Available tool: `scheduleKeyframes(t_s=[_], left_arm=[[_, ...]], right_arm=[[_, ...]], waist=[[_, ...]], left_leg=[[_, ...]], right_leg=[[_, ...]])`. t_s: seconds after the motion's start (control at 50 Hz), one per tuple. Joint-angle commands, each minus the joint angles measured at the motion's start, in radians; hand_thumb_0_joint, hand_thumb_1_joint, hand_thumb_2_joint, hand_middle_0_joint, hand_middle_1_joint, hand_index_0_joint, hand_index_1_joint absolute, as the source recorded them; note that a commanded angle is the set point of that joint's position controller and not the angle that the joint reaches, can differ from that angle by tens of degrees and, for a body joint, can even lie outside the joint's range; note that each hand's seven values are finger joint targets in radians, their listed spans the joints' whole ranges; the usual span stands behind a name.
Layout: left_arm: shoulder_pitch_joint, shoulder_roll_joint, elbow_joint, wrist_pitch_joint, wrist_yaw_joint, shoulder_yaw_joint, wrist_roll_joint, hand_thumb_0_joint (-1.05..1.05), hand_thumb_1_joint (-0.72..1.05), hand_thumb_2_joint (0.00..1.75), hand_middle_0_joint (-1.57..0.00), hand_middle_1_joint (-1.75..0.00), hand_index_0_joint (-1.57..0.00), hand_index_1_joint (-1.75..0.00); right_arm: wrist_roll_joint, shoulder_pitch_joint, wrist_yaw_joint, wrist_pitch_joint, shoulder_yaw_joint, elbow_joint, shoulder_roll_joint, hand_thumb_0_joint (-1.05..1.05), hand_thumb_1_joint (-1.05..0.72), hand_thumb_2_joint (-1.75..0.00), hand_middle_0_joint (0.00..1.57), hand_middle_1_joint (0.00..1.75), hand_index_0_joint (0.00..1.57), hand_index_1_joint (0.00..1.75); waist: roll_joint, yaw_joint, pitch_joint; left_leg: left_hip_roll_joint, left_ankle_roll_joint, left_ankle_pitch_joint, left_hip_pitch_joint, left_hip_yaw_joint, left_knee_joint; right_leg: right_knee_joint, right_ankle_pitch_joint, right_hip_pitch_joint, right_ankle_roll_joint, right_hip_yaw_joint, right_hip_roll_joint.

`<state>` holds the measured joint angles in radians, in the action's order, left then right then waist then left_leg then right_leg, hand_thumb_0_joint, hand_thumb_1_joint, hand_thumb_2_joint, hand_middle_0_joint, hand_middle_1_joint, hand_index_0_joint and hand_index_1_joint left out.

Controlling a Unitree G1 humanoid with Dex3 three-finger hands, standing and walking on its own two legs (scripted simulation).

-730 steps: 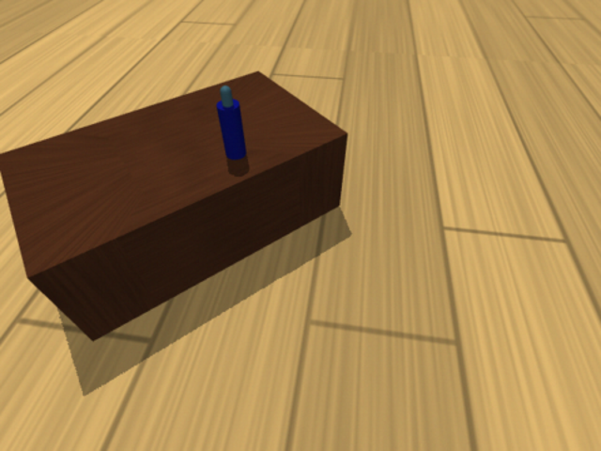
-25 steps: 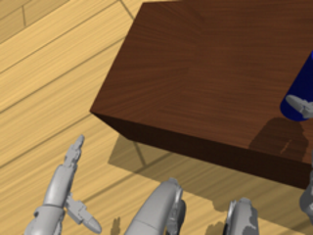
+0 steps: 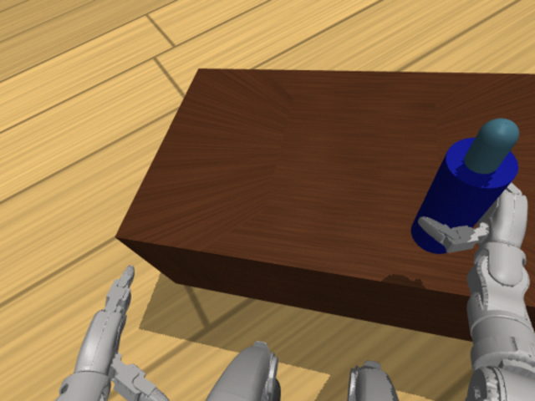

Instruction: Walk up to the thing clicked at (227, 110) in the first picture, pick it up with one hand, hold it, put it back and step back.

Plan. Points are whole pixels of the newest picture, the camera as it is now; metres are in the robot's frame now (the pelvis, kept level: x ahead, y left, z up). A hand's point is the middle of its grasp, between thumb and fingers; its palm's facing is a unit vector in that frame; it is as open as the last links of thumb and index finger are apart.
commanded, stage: lift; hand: right
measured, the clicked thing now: (461, 192) +0.43 -0.19 +0.04
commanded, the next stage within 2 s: hold in 1.04 s
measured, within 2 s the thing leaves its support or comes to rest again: neither
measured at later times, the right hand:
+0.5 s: hand (462, 223) +0.38 -0.18 +0.05, palm faces +0.20 +0.98 -0.02, open 10.8 cm
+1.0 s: hand (470, 229) +0.35 -0.18 +0.08, palm faces +0.21 +0.98 -0.02, open 10.9 cm
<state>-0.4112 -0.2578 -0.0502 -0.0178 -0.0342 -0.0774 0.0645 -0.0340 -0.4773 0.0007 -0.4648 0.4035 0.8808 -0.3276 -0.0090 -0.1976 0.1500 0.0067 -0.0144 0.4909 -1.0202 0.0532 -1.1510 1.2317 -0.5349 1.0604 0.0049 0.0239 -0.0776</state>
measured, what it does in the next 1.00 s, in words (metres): stands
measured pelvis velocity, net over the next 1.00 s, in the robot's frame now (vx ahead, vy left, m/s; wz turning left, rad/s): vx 0.01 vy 0.00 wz -0.02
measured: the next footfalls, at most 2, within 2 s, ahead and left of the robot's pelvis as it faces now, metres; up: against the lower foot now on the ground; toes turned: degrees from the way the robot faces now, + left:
none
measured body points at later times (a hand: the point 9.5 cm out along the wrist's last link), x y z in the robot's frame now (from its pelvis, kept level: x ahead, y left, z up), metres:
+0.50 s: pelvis +0.01 +0.00 +0.03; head +0.07 -0.02 +0.48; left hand +0.17 +0.26 +0.02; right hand +0.36 -0.23 +0.06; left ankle +0.03 +0.13 -0.64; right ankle +0.02 -0.12 -0.64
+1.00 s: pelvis +0.01 +0.00 +0.05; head +0.06 -0.01 +0.50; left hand +0.18 +0.26 +0.02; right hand +0.34 -0.23 +0.08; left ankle +0.03 +0.13 -0.64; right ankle +0.02 -0.12 -0.64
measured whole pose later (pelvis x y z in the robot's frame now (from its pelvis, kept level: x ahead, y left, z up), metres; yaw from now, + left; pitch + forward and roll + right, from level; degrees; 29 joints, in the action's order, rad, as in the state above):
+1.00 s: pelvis +0.01 +0.00 +0.05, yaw -1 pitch +10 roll +1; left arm -0.38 -0.21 0.18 -0.02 0.03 -0.08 0.02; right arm -0.10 -0.14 -0.04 -0.38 0.21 0.49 -0.16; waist -0.02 -0.07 0.08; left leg -0.02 -0.02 0.43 -0.67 0.02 -0.92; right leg 0.95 -0.45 0.68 0.01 -0.02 -0.05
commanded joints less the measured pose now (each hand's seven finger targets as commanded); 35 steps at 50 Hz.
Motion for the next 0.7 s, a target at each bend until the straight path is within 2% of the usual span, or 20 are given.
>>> scheduleKeyframes(t_s=[0.0,0.02,0.06,0.12,0.14,0.2,0.24,0.26,0.28,0.3,0.34,0.38,0.46,0.54,0.56,0.6,0.62,0.64,0.66,0.68], left_arm=[[-0.069,-0.131,-0.114,-0.048,0.025,-0.106,-0.015,0.0,-0.58,0.07,-0.04,-0.04,-0.03,-0.05],[-0.04,-0.137,-0.135,-0.055,0.028,-0.116,-0.017,0.0,-0.58,0.07,-0.04,-0.04,-0.03,-0.05],[-0.038,-0.124,-0.113,-0.055,0.029,-0.102,-0.016,0.0,-0.57,0.07,-0.04,-0.04,-0.03,-0.05],[-0.029,-0.107,-0.056,-0.056,0.033,-0.091,-0.017,0.0,-0.57,0.06,-0.04,-0.04,-0.03,-0.05],[-0.004,-0.119,-0.076,-0.061,0.036,-0.106,-0.018,0.0,-0.57,0.06,-0.04,-0.04,-0.03,-0.05],[-0.009,-0.136,-0.072,-0.064,0.045,-0.125,-0.02,0.0,-0.57,0.06,-0.04,-0.04,-0.03,-0.05],[0.011,-0.165,-0.06,-0.063,0.052,-0.154,-0.025,0.0,-0.56,0.06,-0.04,-0.04,-0.03,-0.05],[-0.012,-0.156,-0.044,-0.059,0.053,-0.145,-0.024,0.0,-0.56,0.06,-0.04,-0.04,-0.03,-0.05],[-0.009,-0.116,-0.046,-0.059,0.051,-0.102,-0.026,0.0,-0.57,0.06,-0.04,-0.04,-0.03,-0.05],[0.011,-0.132,-0.066,-0.06,0.054,-0.117,-0.03,0.0,-0.56,0.06,-0.04,-0.04,-0.03,-0.05],[0.014,-0.13,-0.058,-0.058,0.06,-0.111,-0.032,0.0,-0.57,0.06,-0.04,-0.04,-0.03,-0.05],[-0.016,-0.077,0.01,-0.051,0.057,-0.062,-0.033,0.0,-0.57,0.06,-0.04,-0.04,-0.03,-0.05],[0.023,-0.129,-0.008,-0.055,0.067,-0.118,-0.033,0.0,-0.56,0.05,-0.04,-0.04,-0.04,-0.05],[-0.009,-0.099,0.032,-0.051,0.063,-0.099,-0.037,0.0,-0.55,0.05,-0.04,-0.05,-0.04,-0.05],[0.004,-0.117,0.03,-0.054,0.065,-0.12,-0.039,0.0,-0.56,0.05,-0.04,-0.05,-0.04,-0.05],[0.016,-0.089,0.033,-0.058,0.063,-0.089,-0.04,0.0,-0.56,0.05,-0.04,-0.04,-0.03,-0.05],[0.045,-0.108,0.012,-0.061,0.067,-0.109,-0.04,0.0,-0.56,0.05,-0.04,-0.05,-0.04,-0.05],[0.057,-0.105,0.005,-0.065,0.071,-0.105,-0.04,0.0,-0.56,0.05,-0.04,-0.04,-0.03,-0.05],[0.063,-0.076,-0.001,-0.066,0.068,-0.066,-0.038,0.0,-0.56,0.06,-0.04,-0.04,-0.03,-0.05],[0.034,-0.075,0.025,-0.063,0.072,-0.076,-0.038,0.0,-0.56,0.06,-0.04,-0.04,-0.03,-0.05]], right_arm=[[-0.037,-0.355,0.001,-0.101,-0.013,-0.352,-0.155,0.0,-0.12,-1.29,1.24,1.41,1.29,1.41],[-0.04,-0.394,-0.001,-0.105,-0.008,-0.404,-0.171,0.0,-0.1,-1.29,1.24,1.41,1.29,1.41],[-0.048,-0.307,0.0,-0.097,-0.035,-0.374,-0.107,0.0,-0.11,-1.28,1.24,1.4,1.28,1.4],[-0.051,-0.318,-0.004,-0.104,-0.043,-0.405,-0.104,0.0,-0.13,-1.27,1.24,1.4,1.29,1.4],[-0.048,-0.308,-0.005,-0.107,-0.046,-0.461,-0.114,0.0,-0.13,-1.27,1.24,1.39,1.28,1.39],[-0.052,-0.255,-0.004,-0.096,-0.087,-0.487,-0.06,0.0,-0.1,-1.27,1.23,1.4,1.28,1.4],[-0.061,-0.259,-0.013,-0.092,-0.061,-0.561,-0.097,0.0,-0.08,-1.28,1.23,1.41,1.28,1.41],[-0.06,-0.262,-0.018,-0.089,-0.058,-0.58,-0.104,0.0,-0.06,-1.28,1.22,1.41,1.28,1.41],[-0.062,-0.201,-0.016,-0.079,-0.093,-0.543,-0.042,0.0,-0.08,-1.28,1.24,1.41,1.29,1.41],[-0.073,-0.228,-0.019,-0.082,-0.111,-0.6,-0.028,0.0,-0.07,-1.29,1.24,1.42,1.29,1.42],[-0.075,-0.191,-0.029,-0.079,-0.09,-0.581,-0.04,0.0,-0.05,-1.29,1.24,1.43,1.29,1.43],[-0.072,-0.155,-0.023,-0.073,-0.113,-0.535,-0.011,0.0,-0.08,-1.29,1.25,1.43,1.3,1.43],[-0.063,-0.141,-0.018,-0.064,-0.105,-0.565,-0.039,0.0,-0.06,-1.29,1.24,1.43,1.29,1.43],[-0.076,-0.112,-0.026,-0.054,-0.111,-0.613,-0.011,0.0,-0.08,-1.3,1.25,1.44,1.3,1.44],[-0.08,-0.115,-0.028,-0.055,-0.108,-0.639,-0.016,0.0,-0.07,-1.3,1.24,1.43,1.3,1.43],[-0.081,-0.064,-0.026,-0.049,-0.129,-0.612,0.018,0.0,-0.06,-1.3,1.24,1.44,1.3,1.44],[-0.082,-0.109,-0.03,-0.057,-0.124,-0.681,-0.003,0.0,-0.04,-1.3,1.23,1.43,1.29,1.43],[-0.083,-0.094,-0.028,-0.056,-0.135,-0.662,0.017,0.0,-0.04,-1.3,1.23,1.43,1.29,1.43],[-0.079,-0.062,-0.027,-0.054,-0.139,-0.646,0.023,0.0,-0.01,-1.31,1.23,1.44,1.29,1.44],[-0.083,-0.094,-0.025,-0.058,-0.153,-0.68,0.032,0.0,-0.05,-1.3,1.23,1.43,1.29,1.43]], waist=[[0.182,0.038,0.423],[0.184,0.038,0.438],[0.143,0.04,0.383],[0.147,0.056,0.343],[0.164,0.072,0.381],[0.122,0.05,0.391],[0.128,0.073,0.435],[0.12,0.082,0.434],[0.083,0.078,0.399],[0.091,0.075,0.404],[0.07,0.085,0.408],[0.062,0.092,0.318],[0.06,0.09,0.315],[0.084,0.111,0.263],[0.087,0.112,0.272],[0.047,0.114,0.243],[0.059,0.116,0.267],[0.036,0.108,0.29],[0.035,0.126,0.296],[0.034,0.112,0.293]], left_leg=[[0.037,0.027,-0.303,0.238,-0.011,0.16],[0.035,0.026,-0.302,0.252,-0.016,0.167],[0.035,0.025,-0.299,0.249,-0.009,0.178],[0.03,0.025,-0.275,0.25,-0.013,0.19],[0.026,0.025,-0.282,0.274,-0.021,0.192],[0.025,0.018,-0.297,0.307,-0.024,0.219],[0.022,0.017,-0.322,0.341,-0.024,0.226],[0.019,0.015,-0.328,0.359,-0.029,0.234],[0.022,0.013,-0.329,0.356,-0.02,0.24],[0.022,0.014,-0.323,0.362,-0.02,0.245],[0.021,0.012,-0.343,0.388,-0.016,0.25],[0.017,0.011,-0.345,0.373,-0.024,0.262],[0.01,0.009,-0.328,0.396,-0.036,0.286],[0.006,0.009,-0.294,0.412,-0.04,0.315],[0.006,0.011,-0.287,0.416,-0.038,0.314],[0.009,0.009,-0.281,0.41,-0.03,0.317],[0.008,0.011,-0.267,0.411,-0.031,0.319],[0.011,0.009,-0.284,0.421,-0.028,0.318],[0.006,0.007,-0.306,0.443,-0.032,0.318],[0.006,0.007,-0.316,0.443,-0.035,0.319]], right_leg=[[-0.221,0.321,-0.397,-0.006,-0.001,0.061],[-0.226,0.319,-0.418,-0.006,-0.003,0.06],[-0.245,0.326,-0.42,-0.004,-0.001,0.057],[-0.269,0.3,-0.425,-0.001,-0.003,0.057],[-0.272,0.3,-0.436,-0.002,-0.008,0.061],[-0.281,0.301,-0.475,-0.006,-0.014,0.06],[-0.293,0.332,-0.516,-0.005,-0.012,0.062],[-0.294,0.336,-0.515,-0.007,-0.016,0.064],[-0.301,0.342,-0.506,-0.008,-0.012,0.062],[-0.314,0.335,-0.521,-0.004,-0.01,0.061],[-0.323,0.365,-0.541,-0.003,-0.007,0.06],[-0.327,0.36,-0.498,-0.006,-0.017,0.063],[-0.343,0.327,-0.519,-0.011,-0.028,0.062],[-0.374,0.286,-0.517,-0.009,-0.035,0.066],[-0.381,0.28,-0.519,-0.008,-0.031,0.066],[-0.386,0.281,-0.515,-0.009,-0.027,0.061],[-0.39,0.267,-0.53,-0.008,-0.025,0.06],[-0.39,0.288,-0.547,-0.009,-0.019,0.057],[-0.386,0.309,-0.541,-0.01,-0.026,0.06],[-0.378,0.313,-0.538,-0.011,-0.028,0.062]])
